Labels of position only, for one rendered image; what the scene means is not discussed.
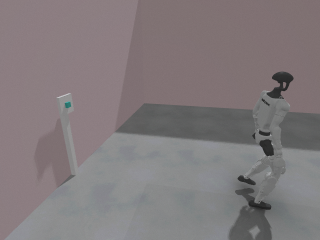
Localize robot right foot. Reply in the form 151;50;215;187
248;199;271;210

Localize right robot hand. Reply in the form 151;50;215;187
273;157;286;175

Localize robot right forearm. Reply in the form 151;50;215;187
270;127;283;158

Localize button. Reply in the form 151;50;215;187
65;101;71;108

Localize robot left forearm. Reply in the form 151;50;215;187
252;113;261;131

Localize right robot upper arm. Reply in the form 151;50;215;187
269;99;290;133

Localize panel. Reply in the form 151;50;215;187
56;93;79;176

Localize left robot upper arm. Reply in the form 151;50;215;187
252;90;270;116

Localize robot left thigh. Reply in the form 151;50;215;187
252;133;273;165

